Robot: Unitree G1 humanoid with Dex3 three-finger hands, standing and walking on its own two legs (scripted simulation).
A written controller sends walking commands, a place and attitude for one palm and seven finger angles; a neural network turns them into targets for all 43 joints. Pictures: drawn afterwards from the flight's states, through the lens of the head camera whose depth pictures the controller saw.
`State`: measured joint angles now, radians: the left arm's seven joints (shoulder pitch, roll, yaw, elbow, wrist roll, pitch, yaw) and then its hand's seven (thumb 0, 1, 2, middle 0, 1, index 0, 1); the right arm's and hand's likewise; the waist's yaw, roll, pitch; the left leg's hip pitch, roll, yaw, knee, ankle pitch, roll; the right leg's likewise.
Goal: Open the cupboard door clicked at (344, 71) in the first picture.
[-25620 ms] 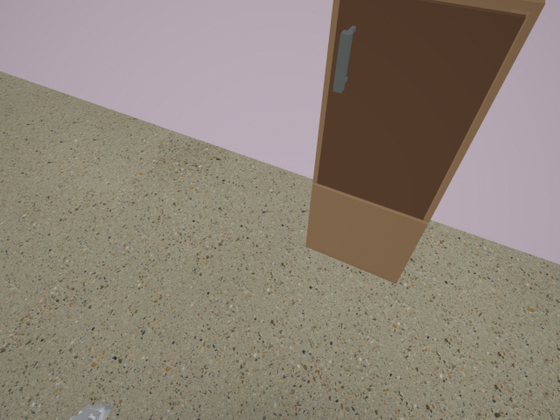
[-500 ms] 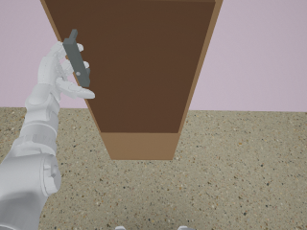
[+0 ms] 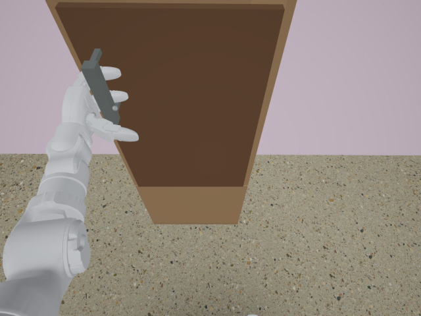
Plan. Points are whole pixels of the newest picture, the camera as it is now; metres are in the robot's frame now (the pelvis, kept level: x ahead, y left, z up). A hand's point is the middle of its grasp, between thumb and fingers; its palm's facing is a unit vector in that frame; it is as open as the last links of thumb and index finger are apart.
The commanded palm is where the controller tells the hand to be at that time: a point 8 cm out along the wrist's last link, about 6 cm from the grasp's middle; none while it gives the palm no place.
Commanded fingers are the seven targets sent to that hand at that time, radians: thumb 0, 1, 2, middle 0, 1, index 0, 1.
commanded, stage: slide the fingers in behind the handle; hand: left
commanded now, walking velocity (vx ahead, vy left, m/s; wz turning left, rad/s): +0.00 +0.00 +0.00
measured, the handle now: (105, 88) +0.52 +0.19 +0.13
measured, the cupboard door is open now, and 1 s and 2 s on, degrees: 0 1 39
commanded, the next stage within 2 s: close the thumb around the handle in 0.12 s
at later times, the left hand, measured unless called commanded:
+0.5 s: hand (113, 109) +0.47 +0.16 +0.13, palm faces -0.04 -1.00 -0.01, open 11.8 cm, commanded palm +0.44 +0.21 +0.13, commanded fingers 0.00 0.34 0.66 -0.36 -1.29 -0.36 -1.29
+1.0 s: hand (113, 108) +0.47 +0.17 +0.13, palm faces -0.03 -1.00 -0.01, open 5.7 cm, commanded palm +0.44 +0.21 +0.13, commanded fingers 0.00 0.90 0.90 -0.40 -1.35 -0.40 -1.35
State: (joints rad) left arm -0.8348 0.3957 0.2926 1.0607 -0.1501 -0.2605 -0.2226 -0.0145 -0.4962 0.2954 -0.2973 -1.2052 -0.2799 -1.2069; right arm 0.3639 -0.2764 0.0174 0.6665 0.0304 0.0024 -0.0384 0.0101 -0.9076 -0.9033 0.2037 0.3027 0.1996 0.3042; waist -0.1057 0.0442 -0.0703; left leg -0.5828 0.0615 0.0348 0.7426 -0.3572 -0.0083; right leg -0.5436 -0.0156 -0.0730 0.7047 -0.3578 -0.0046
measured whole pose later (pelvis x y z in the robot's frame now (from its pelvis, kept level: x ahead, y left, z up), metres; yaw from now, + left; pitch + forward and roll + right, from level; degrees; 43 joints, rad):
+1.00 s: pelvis -0.01 +0.01 +0.00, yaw +0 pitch +11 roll -1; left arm -0.85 0.38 0.28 1.07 -0.14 -0.27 -0.21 0.01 0.74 0.83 -0.37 -1.35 -0.35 -1.35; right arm 0.37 -0.27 0.02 0.68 0.03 -0.01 -0.04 0.01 -0.91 -0.90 0.20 0.30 0.20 0.30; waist -0.10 0.04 -0.07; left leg -0.59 0.05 0.04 0.75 -0.35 0.00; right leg -0.55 -0.02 -0.06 0.70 -0.35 0.01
